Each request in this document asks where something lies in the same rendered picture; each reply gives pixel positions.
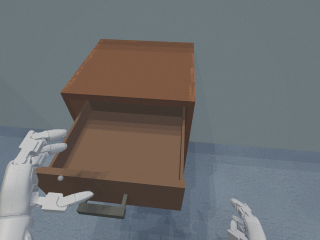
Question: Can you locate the right robot hand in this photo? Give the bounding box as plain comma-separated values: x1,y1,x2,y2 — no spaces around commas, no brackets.
227,198,267,240

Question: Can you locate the handle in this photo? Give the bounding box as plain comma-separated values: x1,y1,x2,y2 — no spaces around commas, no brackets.
76,190,128,219

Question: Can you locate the robot left forearm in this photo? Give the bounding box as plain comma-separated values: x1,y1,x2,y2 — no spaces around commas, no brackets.
0,215,35,240

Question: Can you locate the drawer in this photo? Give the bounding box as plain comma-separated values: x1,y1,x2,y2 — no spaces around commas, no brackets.
35,100,186,211

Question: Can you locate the left robot hand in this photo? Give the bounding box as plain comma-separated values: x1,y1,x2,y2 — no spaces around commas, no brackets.
0,129,94,218

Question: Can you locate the cabinet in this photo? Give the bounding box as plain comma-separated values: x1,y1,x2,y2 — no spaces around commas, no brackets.
60,39,195,173

